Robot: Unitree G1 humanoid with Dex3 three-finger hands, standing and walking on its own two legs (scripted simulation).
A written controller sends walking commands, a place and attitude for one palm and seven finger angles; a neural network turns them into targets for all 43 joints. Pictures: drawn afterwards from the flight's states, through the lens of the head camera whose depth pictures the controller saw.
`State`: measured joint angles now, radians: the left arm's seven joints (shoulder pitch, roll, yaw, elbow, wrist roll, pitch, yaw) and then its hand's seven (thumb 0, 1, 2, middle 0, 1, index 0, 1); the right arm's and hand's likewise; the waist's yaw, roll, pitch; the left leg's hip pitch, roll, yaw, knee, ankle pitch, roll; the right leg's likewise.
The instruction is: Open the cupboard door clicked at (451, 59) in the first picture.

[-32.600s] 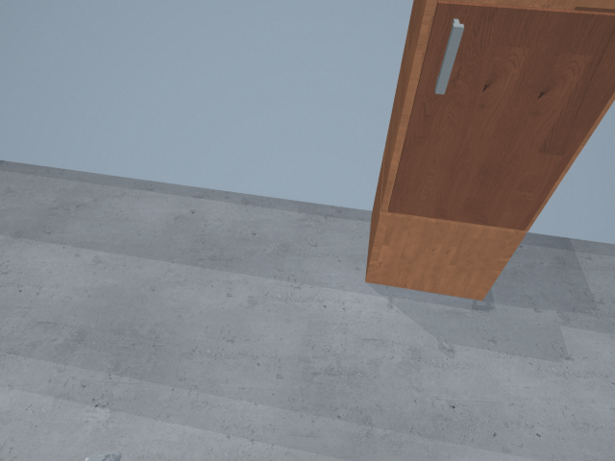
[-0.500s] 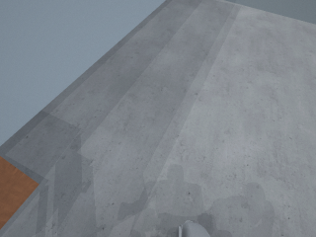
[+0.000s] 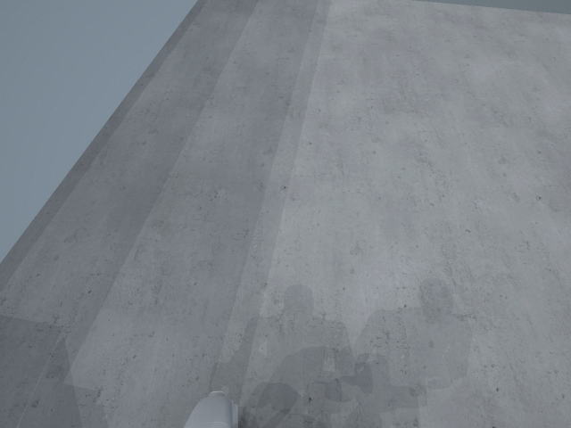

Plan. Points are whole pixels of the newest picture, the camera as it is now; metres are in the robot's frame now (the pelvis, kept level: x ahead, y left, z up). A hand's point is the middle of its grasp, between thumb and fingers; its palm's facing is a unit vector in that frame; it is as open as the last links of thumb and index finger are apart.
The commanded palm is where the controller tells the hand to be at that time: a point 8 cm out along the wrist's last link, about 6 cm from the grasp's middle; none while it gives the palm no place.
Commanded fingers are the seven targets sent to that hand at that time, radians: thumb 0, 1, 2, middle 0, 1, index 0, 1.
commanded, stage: walk to a spot facing it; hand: left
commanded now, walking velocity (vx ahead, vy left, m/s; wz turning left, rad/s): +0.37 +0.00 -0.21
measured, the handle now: out of the picture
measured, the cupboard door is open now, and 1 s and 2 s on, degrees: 40 40 40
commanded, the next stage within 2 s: turn to face it in 0.46 s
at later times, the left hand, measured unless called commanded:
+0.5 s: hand (211, 284) +0.38 +0.16 -0.17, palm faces -0.19 -0.96 -0.20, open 7.4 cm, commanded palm none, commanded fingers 0.00 0.90 0.90 -0.20 -0.30 -0.20 -0.30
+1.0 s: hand (240, 230) +0.53 +0.13 -0.20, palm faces -0.03 -0.98 -0.19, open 7.3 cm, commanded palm none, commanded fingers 0.00 0.90 0.90 -0.20 -0.30 -0.20 -0.30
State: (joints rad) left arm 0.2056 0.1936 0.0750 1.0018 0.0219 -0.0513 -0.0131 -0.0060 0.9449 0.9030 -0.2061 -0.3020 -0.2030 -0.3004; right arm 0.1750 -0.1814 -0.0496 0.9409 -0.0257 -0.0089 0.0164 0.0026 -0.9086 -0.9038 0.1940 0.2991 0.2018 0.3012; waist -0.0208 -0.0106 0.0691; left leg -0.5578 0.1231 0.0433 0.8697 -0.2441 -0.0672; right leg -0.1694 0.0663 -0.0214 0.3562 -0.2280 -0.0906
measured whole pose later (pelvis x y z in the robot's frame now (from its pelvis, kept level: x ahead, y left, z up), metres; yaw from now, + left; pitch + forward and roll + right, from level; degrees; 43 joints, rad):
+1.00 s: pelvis +0.44 -0.06 -0.02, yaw -2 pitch +1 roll +0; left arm 0.16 0.20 0.07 1.02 0.01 0.02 0.02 0.00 0.93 0.90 -0.20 -0.30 -0.20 -0.30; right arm 0.23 -0.15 -0.03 1.01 -0.03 0.00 -0.01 0.01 -0.93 -0.90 0.20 0.30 0.21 0.30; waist -0.05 -0.04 0.05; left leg -0.40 0.02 0.09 0.64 -0.26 0.04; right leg -0.35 -0.04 -0.08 1.02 -0.56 0.05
